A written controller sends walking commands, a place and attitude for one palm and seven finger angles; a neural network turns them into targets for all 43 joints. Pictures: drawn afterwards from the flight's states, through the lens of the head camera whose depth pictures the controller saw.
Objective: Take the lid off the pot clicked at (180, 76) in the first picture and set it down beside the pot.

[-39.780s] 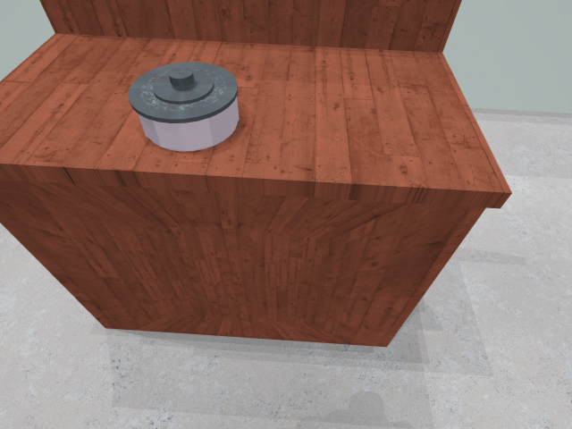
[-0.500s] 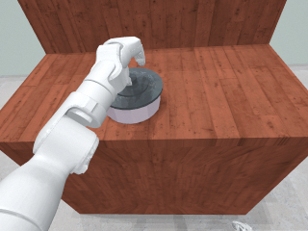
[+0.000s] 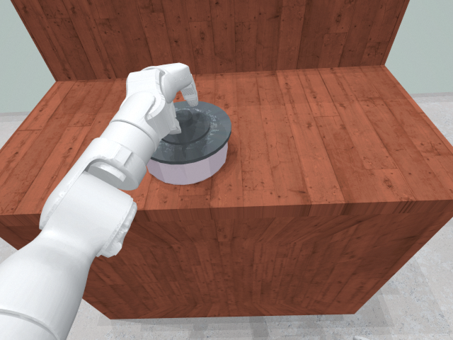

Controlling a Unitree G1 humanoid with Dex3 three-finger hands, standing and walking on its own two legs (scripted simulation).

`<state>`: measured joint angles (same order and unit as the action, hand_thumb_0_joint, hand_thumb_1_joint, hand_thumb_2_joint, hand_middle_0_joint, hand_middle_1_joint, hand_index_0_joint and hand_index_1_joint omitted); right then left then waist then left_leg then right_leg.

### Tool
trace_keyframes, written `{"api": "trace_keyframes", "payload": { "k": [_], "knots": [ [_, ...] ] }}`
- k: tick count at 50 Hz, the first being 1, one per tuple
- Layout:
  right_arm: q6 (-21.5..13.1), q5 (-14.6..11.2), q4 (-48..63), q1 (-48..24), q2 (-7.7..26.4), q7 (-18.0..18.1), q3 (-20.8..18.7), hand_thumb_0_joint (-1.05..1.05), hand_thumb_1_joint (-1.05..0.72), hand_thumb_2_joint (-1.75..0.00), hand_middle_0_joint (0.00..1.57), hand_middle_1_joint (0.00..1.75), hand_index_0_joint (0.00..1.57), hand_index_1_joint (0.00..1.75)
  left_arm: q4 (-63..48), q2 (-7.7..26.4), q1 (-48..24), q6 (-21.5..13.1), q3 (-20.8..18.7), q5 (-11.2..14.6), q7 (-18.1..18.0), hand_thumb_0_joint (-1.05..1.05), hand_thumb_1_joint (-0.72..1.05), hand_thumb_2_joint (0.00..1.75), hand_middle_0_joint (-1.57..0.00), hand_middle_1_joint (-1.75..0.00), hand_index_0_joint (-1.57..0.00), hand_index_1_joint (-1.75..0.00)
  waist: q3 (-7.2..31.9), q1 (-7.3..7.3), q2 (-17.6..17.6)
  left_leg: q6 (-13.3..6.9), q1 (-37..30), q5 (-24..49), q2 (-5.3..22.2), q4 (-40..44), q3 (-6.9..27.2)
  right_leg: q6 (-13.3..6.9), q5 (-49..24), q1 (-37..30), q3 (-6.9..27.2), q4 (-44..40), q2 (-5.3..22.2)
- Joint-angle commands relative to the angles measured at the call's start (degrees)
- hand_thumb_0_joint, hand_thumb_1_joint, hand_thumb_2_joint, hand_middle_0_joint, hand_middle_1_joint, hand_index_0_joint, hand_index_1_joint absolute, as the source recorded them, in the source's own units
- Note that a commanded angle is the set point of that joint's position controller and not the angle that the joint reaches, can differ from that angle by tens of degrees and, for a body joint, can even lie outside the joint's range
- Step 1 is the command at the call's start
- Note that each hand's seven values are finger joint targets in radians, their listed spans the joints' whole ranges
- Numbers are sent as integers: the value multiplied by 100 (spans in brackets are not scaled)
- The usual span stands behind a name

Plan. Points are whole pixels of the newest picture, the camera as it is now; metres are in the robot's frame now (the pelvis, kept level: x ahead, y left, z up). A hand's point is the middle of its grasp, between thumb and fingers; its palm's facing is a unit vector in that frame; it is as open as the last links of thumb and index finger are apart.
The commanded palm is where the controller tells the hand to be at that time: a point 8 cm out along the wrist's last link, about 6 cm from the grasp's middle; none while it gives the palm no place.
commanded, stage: lower the open fingers around the knob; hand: left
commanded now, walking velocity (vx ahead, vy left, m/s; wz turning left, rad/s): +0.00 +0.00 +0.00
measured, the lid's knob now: (182, 119) +0.49 +0.08 +0.15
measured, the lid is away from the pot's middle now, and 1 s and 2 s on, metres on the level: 0.01 0.01 0.01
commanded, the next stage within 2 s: none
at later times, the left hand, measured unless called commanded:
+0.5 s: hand (180, 117) +0.46 +0.08 +0.18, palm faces -0.39 -0.07 -0.92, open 10.4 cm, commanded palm +0.46 +0.08 +0.22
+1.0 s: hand (182, 119) +0.46 +0.07 +0.18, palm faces -0.39 -0.04 -0.92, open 10.4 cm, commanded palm +0.47 +0.07 +0.22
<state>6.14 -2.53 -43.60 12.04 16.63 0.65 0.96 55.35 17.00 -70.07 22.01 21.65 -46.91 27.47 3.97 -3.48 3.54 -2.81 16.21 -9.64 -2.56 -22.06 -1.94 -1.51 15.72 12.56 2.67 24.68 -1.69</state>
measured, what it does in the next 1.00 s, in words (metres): stands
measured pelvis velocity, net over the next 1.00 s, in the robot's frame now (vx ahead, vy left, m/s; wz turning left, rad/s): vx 0.00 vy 0.00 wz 0.01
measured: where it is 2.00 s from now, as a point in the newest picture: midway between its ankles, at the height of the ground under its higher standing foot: outside the picture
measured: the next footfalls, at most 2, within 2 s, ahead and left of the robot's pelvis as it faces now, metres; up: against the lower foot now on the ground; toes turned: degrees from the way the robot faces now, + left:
none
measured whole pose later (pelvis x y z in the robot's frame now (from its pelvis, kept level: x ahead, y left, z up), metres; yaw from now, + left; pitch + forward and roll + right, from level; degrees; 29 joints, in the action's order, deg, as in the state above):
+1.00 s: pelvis +0.00 +0.00 +0.00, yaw +1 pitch +6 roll +0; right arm 7.0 -1.6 -44.2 13.9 16.7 0.9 0.8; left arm 63.3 12.8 -74.6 23.2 24.6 -48.5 26.2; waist 4.9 -5.0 3.1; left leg -3.0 20.4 -10.3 -2.9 -24.8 -1.5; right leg -1.2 16.4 16.4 2.0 27.2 -1.4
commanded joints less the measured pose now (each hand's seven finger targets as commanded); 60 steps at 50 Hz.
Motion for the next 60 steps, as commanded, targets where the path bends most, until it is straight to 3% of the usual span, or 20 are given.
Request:
{"api": "trace_keyframes", "payload": {
  "k": [1, 2, 5, 9, 11, 13, 17, 18, 22, 29, 31, 35, 36, 39, 41, 45, 48, 53, 56, 60],
  "knots": [
    [-288, 73, 725, -378, 615, 30, -212, 0, -90, -90, 20, 30, 20, 30, -1322, 864, -3658, -29, -194, -96, -93, 0, -24, 122, -78, -8, -78, -8, 2317, -59, -612, -284, -1832, 1643, -190, -264, 31, -32, -2591, 81, -168, -221, -146],
    [-299, 77, 732, -408, 595, 27, -202, 0, -90, -90, 20, 30, 20, 30, -1330, 966, -3673, -32, -229, -186, -51, 0, -24, 122, -78, -8, -78, -8, 2367, -67, -733, -280, -1854, 1670, -187, -271, 45, -21, -2574, 64, -166, -198, -158],
    [-195, 66, 692, -391, 615, 30, -176, 0, -90, -90, 20, 30, 20, 30, -655, 832, -2995, 110, -217, -155, 89, 0, -24, 122, -78, -8, -78, -8, 1854, -41, -1065, -262, -1508, 1462, -205, -217, 13, -2, -2436, 173, -239, -214, -156],
    [-117, 69, 687, -413, 623, 52, -155, 0, -90, -90, 20, 30, 20, 30, -749, 716, -3400, 42, -127, -121, 69, 0, -24, 122, -78, -8, -78, -8, 1690, -141, -999, -242, -1442, 1206, -203, -158, 24, -9, -2184, 341, -261, -239, -164],
    [-183, 102, 719, -361, 608, 60, -206, 0, -90, -90, 20, 30, 20, 30, -1213, 563, -3756, -124, -52, -81, -29, 0, -24, 122, -78, -8, -78, -8, 2065, -156, -686, -233, -1794, 1460, -162, -244, 95, -56, -2270, 395, -249, -183, -164],
    [-187, 99, 635, -290, 586, 66, -189, 0, -90, -90, 20, 30, 20, 30, -803, 485, -3633, -137, -5, -190, -93, 0, -24, 122, -78, -8, -78, -8, 1950, -205, -681, -210, -1771, 1470, -134, -254, 139, -79, -2113, 572, -291, -149, -203],
    [-114, 128, 655, -204, 599, 23, -184, 0, -90, -90, 20, 30, 20, 30, -566, 668, -3092, -126, -276, -175, -184, 0, -24, 122, -78, -8, -78, -8, 2066, -39, -826, -172, -1621, 1583, -112, -197, 114, -92, -2206, 286, -316, -97, -181],
    [-106, 114, 663, -229, 586, 16, -177, 0, -90, -90, 20, 30, 20, 30, -595, 509, -3168, -124, -165, -160, -193, 0, -24, 122, -78, -8, -78, -8, 2042, -67, -744, -172, -1645, 1593, -111, -207, 102, -90, -2197, 360, -320, -88, -183],
    [-57, 102, 572, -127, 643, 54, -146, 0, -90, -90, 20, 30, 20, 30, 58, 593, -2896, 13, -249, -166, -250, 0, -24, 122, -78, -8, -78, -8, 1582, -119, -1145, -207, -1223, 1214, -141, -135, 45, -45, -2054, 377, -319, -182, -197],
    [-45, 125, 627, -74, 658, 8, -190, 0, -90, -90, 20, 30, 20, 30, -93, 196, -2711, 23, -26, -159, -200, 0, -24, 122, -78, -8, -78, -8, 1831, -113, -946, -201, -1386, 1395, -118, -231, 38, -42, -2069, 455, -321, -97, -205],
    [-51, 154, 611, 27, 700, 34, -201, 0, -90, -90, 20, 30, 20, 30, -1, 521, -2592, -7, -290, -101, -197, 0, -24, 122, -78, -8, -78, -8, 1804, -73, -1125, -217, -1225, 1303, -126, -203, 25, -28, -2141, 269, -304, -134, -185],
    [-38, 96, 564, -27, 684, 52, -166, 0, -90, -90, 20, 30, 20, 30, 154, 141, -2823, 110, 28, -12, -135, 0, -24, 122, -78, -8, -78, -8, 1268, -234, -1186, -251, -1082, 841, -154, -140, 15, 1, -1761, 661, -326, -224, -217],
    [-39, 125, 511, 46, 726, 62, -191, 0, -90, -90, 20, 30, 20, 30, 239, 300, -2842, 100, -98, -23, -151, 0, -24, 122, -78, -8, -78, -8, 1244, -227, -1199, -243, -1044, 803, -143, -130, 25, 0, -1742, 631, -312, -252, -213],
    [-59, 116, 528, 10, 694, 57, -165, 0, -90, -90, 20, 30, 20, 30, 159, 235, -3067, 90, -2, -94, -181, 0, -24, 122, -78, -8, -78, -8, 1461, -248, -996, -239, -1085, 743, -146, -166, 58, -30, -1623, 687, -290, -181, -217],
    [-69, 155, 547, 85, 721, 56, -204, 0, -90, -90, 20, 30, 20, 30, 147, 496, -2887, 28, -206, -123, -195, 0, -24, 122, -78, -8, -78, -8, 1684, -180, -942, -232, -1106, 784, -113, -202, 38, -29, -1691, 521, -263, -172, -183],
    [-51, 98, 562, -16, 682, 35, -184, 0, -90, -90, 20, 30, 20, 30, 190, 125, -2931, 38, 72, -120, -162, 0, -24, 122, -78, -8, -78, -8, 1563, -255, -962, -226, -1090, 713, -122, -222, 47, -28, -1590, 706, -302, -139, -213],
    [-58, 112, 537, 13, 690, 39, -199, 0, -90, -90, 20, 30, 20, 30, 136, 250, -3129, 33, -3, -104, -177, 0, -24, 122, -78, -8, -78, -8, 1653, -275, -930, -247, -1138, 710, -126, -231, 52, -23, -1635, 688, -271, -154, -202],
    [-53, 109, 448, 49, 720, 70, -175, 0, -90, -90, 20, 30, 20, 30, 445, 204, -3223, 107, 8, -66, -168, 0, -24, 122, -78, -8, -78, -8, 1370, -371, -1072, -262, -940, 538, -146, -226, 52, -2, -1562, 819, -269, -186, -203],
    [-67, 146, 428, 139, 759, 97, -195, 0, -90, -90, 20, 30, 20, 30, 462, 389, -3204, 80, -142, -92, -186, 0, -24, 122, -78, -8, -78, -8, 1626, -334, -1122, -257, -931, 669, -137, -267, 58, -9, -1733, 652, -253, -146, -184],
    [-55, 115, 482, 66, 712, 53, -196, 0, -90, -90, 20, 30, 20, 30, 315, 120, -3169, 60, 69, -151, -151, 0, -24, 122, -78, -8, -78, -8, 1733, -343, -963, -241, -1069, 754, -123, -325, 52, -13, -1669, 784, -286, -63, -207]
  ]
}}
